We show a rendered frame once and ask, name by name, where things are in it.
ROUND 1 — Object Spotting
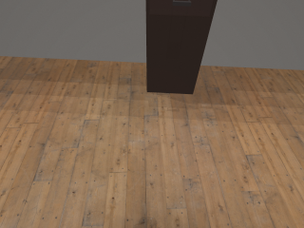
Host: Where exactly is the drawer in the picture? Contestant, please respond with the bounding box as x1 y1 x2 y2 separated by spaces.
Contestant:
149 0 214 16

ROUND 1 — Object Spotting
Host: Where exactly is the cabinet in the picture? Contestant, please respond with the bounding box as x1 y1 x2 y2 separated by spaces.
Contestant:
145 0 218 95

